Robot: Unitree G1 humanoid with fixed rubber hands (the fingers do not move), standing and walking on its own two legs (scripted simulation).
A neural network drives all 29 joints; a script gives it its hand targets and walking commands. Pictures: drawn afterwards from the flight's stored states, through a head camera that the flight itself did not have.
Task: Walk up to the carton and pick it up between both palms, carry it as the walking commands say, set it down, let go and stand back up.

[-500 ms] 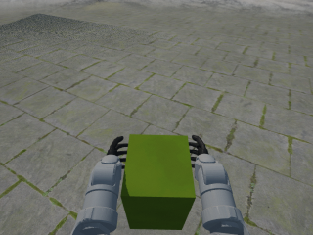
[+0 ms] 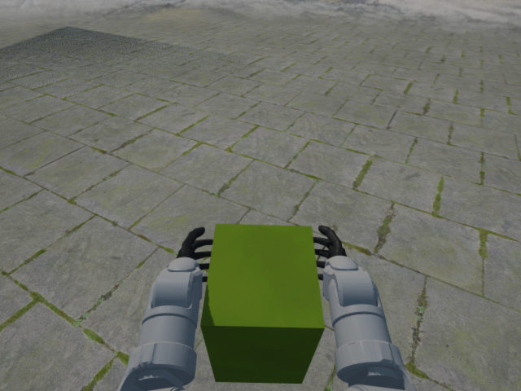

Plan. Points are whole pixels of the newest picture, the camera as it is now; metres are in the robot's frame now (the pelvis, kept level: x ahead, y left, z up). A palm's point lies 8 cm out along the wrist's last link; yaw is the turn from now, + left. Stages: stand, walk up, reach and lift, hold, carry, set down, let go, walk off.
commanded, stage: hold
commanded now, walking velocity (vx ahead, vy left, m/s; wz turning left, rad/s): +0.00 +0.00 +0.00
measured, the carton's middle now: (261, 308) +0.28 +0.00 -0.01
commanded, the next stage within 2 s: carry in 0.84 s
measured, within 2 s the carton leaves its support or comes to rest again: neither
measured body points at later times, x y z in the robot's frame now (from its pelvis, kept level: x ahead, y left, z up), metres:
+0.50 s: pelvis +0.00 +0.00 +0.00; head -0.06 -0.01 +0.45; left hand +0.32 +0.12 +0.06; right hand +0.32 -0.13 +0.06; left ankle +0.03 +0.12 -0.74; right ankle +0.05 -0.12 -0.74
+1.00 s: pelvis +0.00 +0.01 -0.01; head -0.03 +0.01 +0.44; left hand +0.32 +0.13 +0.05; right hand +0.32 -0.12 +0.06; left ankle +0.03 +0.12 -0.74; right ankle +0.05 -0.12 -0.74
